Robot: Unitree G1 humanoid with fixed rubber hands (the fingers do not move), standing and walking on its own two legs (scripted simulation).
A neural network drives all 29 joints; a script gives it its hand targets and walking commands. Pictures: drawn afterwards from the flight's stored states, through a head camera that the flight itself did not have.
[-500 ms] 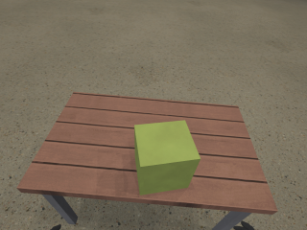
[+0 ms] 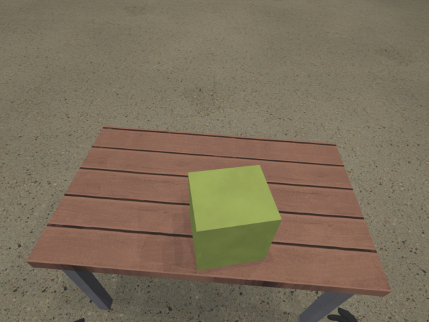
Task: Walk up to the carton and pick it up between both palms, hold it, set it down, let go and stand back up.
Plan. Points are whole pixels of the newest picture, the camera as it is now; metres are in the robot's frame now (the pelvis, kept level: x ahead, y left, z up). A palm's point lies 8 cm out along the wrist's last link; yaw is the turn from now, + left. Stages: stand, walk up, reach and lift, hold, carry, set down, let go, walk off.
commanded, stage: stand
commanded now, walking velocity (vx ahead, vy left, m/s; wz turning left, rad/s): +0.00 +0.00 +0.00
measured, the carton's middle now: (228, 218) +0.41 -0.02 -0.12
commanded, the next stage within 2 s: none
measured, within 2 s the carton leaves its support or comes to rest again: neither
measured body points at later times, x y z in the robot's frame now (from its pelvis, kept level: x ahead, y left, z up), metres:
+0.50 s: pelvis +0.00 +0.00 +0.00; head +0.01 +0.00 +0.45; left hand +0.10 +0.28 -0.12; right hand +0.14 -0.26 -0.11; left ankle -0.01 +0.13 -0.74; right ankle +0.00 -0.11 -0.74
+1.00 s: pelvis +0.00 +0.00 +0.00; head +0.01 +0.00 +0.45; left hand +0.09 +0.28 -0.12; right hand +0.14 -0.27 -0.12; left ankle -0.01 +0.13 -0.74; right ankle +0.00 -0.11 -0.74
